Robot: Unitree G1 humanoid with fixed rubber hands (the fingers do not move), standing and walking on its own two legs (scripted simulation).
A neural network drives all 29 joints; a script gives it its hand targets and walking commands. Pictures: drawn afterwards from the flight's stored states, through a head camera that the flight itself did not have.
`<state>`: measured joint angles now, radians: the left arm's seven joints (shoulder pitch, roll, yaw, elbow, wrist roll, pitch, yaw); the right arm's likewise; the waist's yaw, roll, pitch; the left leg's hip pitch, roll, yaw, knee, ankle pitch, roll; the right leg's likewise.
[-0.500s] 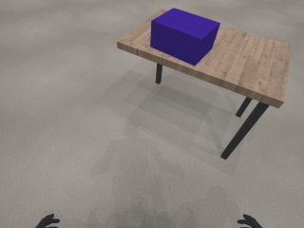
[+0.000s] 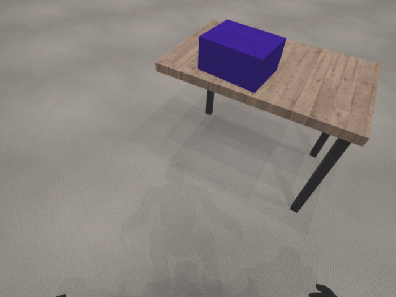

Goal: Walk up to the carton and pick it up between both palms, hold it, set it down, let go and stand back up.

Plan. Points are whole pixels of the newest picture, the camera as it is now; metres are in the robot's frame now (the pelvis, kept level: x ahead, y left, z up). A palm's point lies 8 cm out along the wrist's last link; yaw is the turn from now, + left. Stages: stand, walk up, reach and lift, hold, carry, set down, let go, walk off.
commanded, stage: stand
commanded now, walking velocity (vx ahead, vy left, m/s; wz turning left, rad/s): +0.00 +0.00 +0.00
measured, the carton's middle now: (240, 54) +1.03 -0.20 -0.05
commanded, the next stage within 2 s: walk up in 0.82 s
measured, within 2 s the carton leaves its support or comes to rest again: neither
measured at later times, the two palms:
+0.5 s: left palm out of the picture +0.07 +0.30 -0.11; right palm out of the picture +0.07 -0.30 -0.11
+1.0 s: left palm out of the picture +0.09 +0.30 -0.11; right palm out of the picture +0.09 -0.30 -0.11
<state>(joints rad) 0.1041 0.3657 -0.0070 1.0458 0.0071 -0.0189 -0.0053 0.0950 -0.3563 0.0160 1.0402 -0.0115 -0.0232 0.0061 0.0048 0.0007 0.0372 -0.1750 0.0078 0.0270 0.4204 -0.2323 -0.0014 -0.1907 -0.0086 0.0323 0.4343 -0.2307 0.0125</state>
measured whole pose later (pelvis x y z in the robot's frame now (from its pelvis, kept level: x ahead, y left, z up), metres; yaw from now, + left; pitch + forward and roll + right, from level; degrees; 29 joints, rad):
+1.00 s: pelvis +0.01 +0.00 +0.01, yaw +0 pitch -1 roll +0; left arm 0.09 0.37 -0.01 1.12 0.01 -0.01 0.00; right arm 0.09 -0.36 0.00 1.11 -0.01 -0.01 0.00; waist 0.00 0.00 0.03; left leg -0.12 0.02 0.03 0.32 -0.20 -0.01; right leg -0.13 0.00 0.03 0.33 -0.19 0.01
